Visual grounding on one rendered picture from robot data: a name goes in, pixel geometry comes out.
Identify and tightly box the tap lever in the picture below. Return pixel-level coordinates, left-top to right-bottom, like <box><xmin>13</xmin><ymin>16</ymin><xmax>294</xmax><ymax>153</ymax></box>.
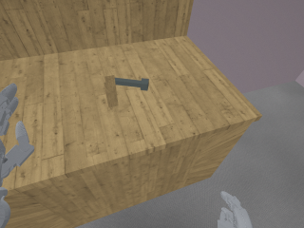
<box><xmin>115</xmin><ymin>77</ymin><xmax>149</xmax><ymax>91</ymax></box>

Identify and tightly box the robot right hand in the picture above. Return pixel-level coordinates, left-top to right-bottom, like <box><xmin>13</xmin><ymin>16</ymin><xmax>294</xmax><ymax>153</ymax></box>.
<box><xmin>218</xmin><ymin>191</ymin><xmax>254</xmax><ymax>228</ymax></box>

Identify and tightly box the robot left forearm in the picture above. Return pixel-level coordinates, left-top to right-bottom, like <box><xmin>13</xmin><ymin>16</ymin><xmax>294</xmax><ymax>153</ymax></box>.
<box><xmin>0</xmin><ymin>187</ymin><xmax>10</xmax><ymax>228</ymax></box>

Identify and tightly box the counter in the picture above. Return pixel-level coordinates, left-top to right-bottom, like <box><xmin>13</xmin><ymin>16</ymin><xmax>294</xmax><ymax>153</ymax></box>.
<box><xmin>0</xmin><ymin>0</ymin><xmax>262</xmax><ymax>228</ymax></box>

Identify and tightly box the robot left hand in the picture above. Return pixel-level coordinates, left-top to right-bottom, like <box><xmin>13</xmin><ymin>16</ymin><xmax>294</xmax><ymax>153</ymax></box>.
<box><xmin>0</xmin><ymin>83</ymin><xmax>34</xmax><ymax>187</ymax></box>

